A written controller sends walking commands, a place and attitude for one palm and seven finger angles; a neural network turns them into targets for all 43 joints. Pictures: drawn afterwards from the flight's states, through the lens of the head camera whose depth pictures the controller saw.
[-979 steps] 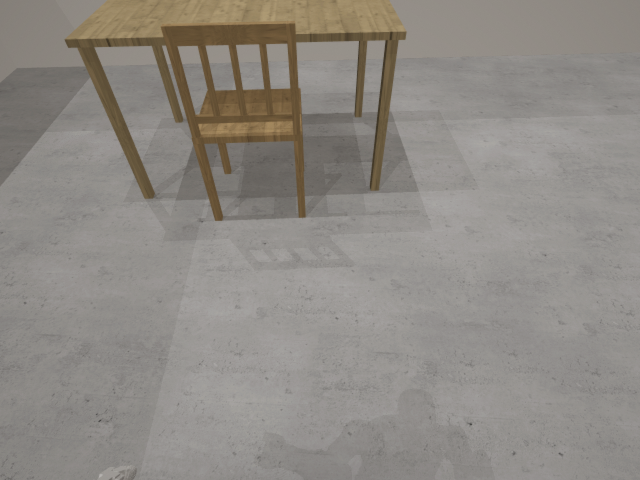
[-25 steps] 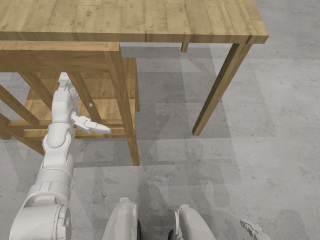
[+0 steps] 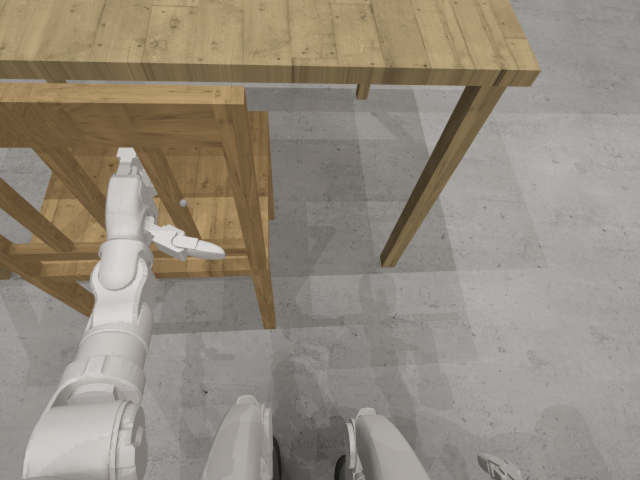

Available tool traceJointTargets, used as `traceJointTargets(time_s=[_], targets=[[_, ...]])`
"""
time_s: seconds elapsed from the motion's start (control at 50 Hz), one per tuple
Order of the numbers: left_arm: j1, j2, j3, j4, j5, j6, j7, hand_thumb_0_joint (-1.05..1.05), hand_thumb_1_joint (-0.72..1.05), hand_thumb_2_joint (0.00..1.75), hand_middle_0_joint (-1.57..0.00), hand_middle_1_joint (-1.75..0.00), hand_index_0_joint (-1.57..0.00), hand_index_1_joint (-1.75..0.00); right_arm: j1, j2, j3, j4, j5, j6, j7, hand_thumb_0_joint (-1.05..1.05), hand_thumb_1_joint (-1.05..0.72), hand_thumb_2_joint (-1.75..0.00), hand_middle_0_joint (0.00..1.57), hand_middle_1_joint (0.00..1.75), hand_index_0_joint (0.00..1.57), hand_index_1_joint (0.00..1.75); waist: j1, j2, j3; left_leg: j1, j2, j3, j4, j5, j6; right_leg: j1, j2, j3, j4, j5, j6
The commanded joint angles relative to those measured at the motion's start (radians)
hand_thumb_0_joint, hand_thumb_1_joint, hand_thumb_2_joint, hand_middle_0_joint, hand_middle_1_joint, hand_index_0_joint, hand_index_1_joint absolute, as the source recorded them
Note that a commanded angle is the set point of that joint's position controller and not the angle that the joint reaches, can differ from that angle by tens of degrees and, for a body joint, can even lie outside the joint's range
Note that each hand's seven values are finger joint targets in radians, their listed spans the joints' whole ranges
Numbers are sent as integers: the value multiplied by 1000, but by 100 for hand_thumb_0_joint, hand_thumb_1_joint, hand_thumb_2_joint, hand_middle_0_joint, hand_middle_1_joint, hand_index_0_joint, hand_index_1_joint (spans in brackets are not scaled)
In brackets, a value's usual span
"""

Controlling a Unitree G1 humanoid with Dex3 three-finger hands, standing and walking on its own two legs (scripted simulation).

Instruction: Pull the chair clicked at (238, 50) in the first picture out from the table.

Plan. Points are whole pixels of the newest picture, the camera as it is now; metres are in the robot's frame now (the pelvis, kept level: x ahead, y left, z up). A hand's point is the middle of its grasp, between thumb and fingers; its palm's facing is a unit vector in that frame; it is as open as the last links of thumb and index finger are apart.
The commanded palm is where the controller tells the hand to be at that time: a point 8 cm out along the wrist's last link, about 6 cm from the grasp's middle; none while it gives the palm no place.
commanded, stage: hook a spindle and tug to test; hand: left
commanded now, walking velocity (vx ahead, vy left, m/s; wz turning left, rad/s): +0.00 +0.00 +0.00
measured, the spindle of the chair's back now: (96, 204) +0.46 +0.28 +0.00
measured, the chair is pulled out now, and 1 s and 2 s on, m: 0.00 0.00 0.04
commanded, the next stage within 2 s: step backward, pulling the chair out in 1.52 s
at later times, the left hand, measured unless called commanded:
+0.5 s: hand (185, 214) +0.43 +0.16 +0.03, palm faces +0.04 -1.00 -0.03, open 13.7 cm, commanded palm +0.41 +0.20 +0.03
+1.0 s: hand (187, 206) +0.44 +0.16 +0.03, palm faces +0.05 -1.00 -0.02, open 4.9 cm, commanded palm +0.41 +0.20 +0.03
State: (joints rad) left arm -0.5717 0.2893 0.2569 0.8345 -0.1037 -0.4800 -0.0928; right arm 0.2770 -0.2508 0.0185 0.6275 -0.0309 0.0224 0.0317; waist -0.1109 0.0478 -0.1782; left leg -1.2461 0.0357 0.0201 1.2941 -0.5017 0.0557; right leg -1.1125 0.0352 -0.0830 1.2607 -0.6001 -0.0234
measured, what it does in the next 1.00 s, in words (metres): stands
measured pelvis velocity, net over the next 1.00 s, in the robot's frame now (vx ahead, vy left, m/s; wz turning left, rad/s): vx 0.00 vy -0.01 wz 0.00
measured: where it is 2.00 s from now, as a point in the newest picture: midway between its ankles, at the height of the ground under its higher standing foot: outside the picture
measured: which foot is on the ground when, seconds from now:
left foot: down 0.00-1.00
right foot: down 0.00-1.00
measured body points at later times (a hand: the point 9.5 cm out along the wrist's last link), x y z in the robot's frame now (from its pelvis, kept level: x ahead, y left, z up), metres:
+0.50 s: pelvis +0.00 +0.00 +0.00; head +0.12 +0.02 +0.44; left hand +0.42 +0.21 +0.03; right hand +0.10 -0.26 -0.11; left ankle +0.05 +0.09 -0.62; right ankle +0.00 -0.11 -0.62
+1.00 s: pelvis +0.00 -0.01 +0.00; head +0.12 +0.01 +0.43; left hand +0.43 +0.21 +0.03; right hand +0.08 -0.27 -0.12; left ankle +0.05 +0.09 -0.62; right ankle +0.00 -0.11 -0.62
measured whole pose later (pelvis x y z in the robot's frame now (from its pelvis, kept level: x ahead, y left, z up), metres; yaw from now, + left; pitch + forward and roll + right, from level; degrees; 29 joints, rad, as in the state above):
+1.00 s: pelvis +0.00 -0.01 +0.00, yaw +0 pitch +25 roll -4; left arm -0.56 0.28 0.25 0.84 -0.13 -0.48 -0.10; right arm 0.27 -0.25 0.02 0.63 -0.03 0.03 0.03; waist -0.11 0.05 -0.19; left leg -1.24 0.04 0.01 1.29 -0.50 0.05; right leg -1.11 0.04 -0.09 1.27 -0.60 -0.03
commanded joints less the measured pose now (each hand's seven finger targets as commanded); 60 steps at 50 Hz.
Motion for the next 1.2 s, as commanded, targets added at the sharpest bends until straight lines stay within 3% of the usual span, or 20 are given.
traceJointTargets(time_s=[0.0,0.08,0.12,0.18,0.22,0.3,0.36,0.38,0.4,0.44,0.5,0.56,0.66,0.72,0.8,0.84,0.88,0.9,1.02,1.18], targets=[[-346,153,11,-176,-7,-57,-5,0,-50,30,-6,-8,-6,-8,97,-171,-68,-72,5,-15,-12,0,-90,-90,20,30,20,30,-27,70,-460,561,1,-122,-141,343,-43,13,18,39,-164,285,-15],[-326,135,8,-229,-20,-52,6,0,-50,30,-13,-30,-13,-30,88,-163,-69,-86,5,-7,-8,0,-90,-90,20,30,20,30,-15,68,-503,576,-3,-113,-141,383,-43,56,17,41,-166,329,-12],[-292,172,38,-243,-16,-57,14,0,-50,30,-17,-41,-17,-41,87,-164,-67,-93,6,-4,-8,0,-90,-90,20,30,20,30,1,69,-507,574,-3,-110,-143,412,-46,75,18,44,-160,354,-14],[-279,133,0,-268,-12,-62,17,0,-50,30,-22,-57,-22,-57,78,-152,-65,-98,6,0,-3,0,-90,-90,20,30,20,30,-10,42,-485,548,-7,-98,-142,391,-40,102,18,48,-169,364,-10],[-261,153,17,-266,-10,-67,17,0,-50,30,-25,-68,-25,-68,79,-156,-67,-94,6,0,-5,0,-90,-90,20,30,20,30,-9,33,-476,535,-6,-97,-139,384,-39,101,20,52,-167,367,-9],[-251,117,-16,-252,-19,-62,4,0,-50,30,-32,-90,-32,-90,74,-155,-66,-95,10,1,-5,0,-90,-90,20,30,20,30,-19,28,-434,515,-9,-94,-140,353,-36,97,19,54,-176,350,-11],[-293,95,-37,-249,-24,-64,-2,0,-33,37,-38,-107,-38,-107,68,-154,-65,-89,12,-1,-7,0,-90,-90,20,30,20,30,-29,41,-411,519,-9,-99,-144,312,-37,65,18,51,-185,306,-10],[-290,122,-12,-246,-26,-67,-1,0,-28,40,-39,-112,-39,-112,69,-157,-67,-87,11,-3,-10,0,-90,-90,20,30,20,30,-23,27,-416,508,-10,-96,-143,300,-36,79,17,54,-188,299,-10],[-298,132,-13,-262,-24,-73,-2,0,-22,42,-41,-118,-41,-118,65,-159,-66,-89,12,-5,-12,0,-90,-90,20,30,20,30,-21,57,-421,517,-10,-97,-141,306,-37,68,17,57,-183,301,-13],[-311,113,-30,-266,-22,-79,-2,0,-11,47,-45,-129,-45,-129,62,-155,-64,-88,11,-9,-12,0,-90,-90,20,30,20,30,-21,73,-438,543,-9,-103,-145,312,-41,54,15,52,-179,294,-13],[-320,143,-3,-259,-21,-84,7,0,6,54,-50,-145,-50,-145,62,-160,-63,-85,7,-14,-15,0,-90,-90,20,30,20,30,-15,74,-452,534,-10,-106,-139,308,-40,56,16,54,-172,286,-15],[-349,106,-37,-250,-13,-84,8,0,23,61,-50,-145,-50,-145,64,-154,-64,-80,6,-18,-12,0,-90,-90,20,30,20,30,-27,59,-452,537,-9,-108,-138,300,-39,50,17,50,-175,278,-12],[-389,112,-39,-218,-16,-82,-3,0,51,73,-50,-145,-50,-145,66,-158,-63,-74,9,-19,-15,0,-90,-90,20,30,20,30,-41,39,-442,500,-13,-101,-129,267,-32,54,17,60,-183,267,-8],[-350,123,-26,-217,-18,-81,-8,0,68,80,-50,-145,-50,-145,71,-160,-66,-75,9,-20,-15,0,-90,-90,20,30,20,30,-26,59,-481,525,-13,-100,-130,303,-34,68,17,61,-177,294,-11],[-367,146,-10,-186,-17,-70,-11,0,90,90,-50,-145,-50,-145,78,-163,-63,-70,10,-18,-17,0,-90,-90,20,30,20,30,-34,29,-445,478,-13,-97,-125,272,-29,72,19,66,-182,278,-9],[-394,139,-16,-177,-15,-72,-11,0,90,90,-50,-145,-50,-145,79,-159,-61,-65,8,-16,-17,0,-90,-90,20,30,20,30,-38,36,-439,474,-14,-96,-124,276,-30,70,17,64,-179,282,-8],[-340,144,-2,-195,-20,-74,-12,0,90,90,-50,-145,-50,-145,78,-160,-64,-77,9,-16,-14,0,-90,-90,20,30,20,30,-23,30,-463,481,-15,-90,-128,291,-29,98,17,67,-183,301,-8],[-313,143,-4,-207,-23,-74,-17,0,90,90,-50,-145,-50,-145,77,-161,-65,-85,10,-17,-14,0,-90,-90,20,30,20,30,-11,60,-481,504,-15,-92,-130,318,-32,93,18,64,-173,315,-13],[-222,137,-7,-245,-24,-61,-14,0,90,90,-50,-145,-50,-145,72,-156,-64,-101,13,-9,-3,0,-90,-90,20,30,20,30,2,47,-466,505,-13,-85,-141,341,-33,121,19,62,-176,349,-11],[-62,72,-62,-382,-40,-51,-6,0,90,90,-50,-145,-50,-145,60,-147,-70,-132,15,-3,8,0,-90,-90,20,30,20,30,21,39,-484,560,-9,-79,-156,435,-36,172,18,55,-179,436,-11]])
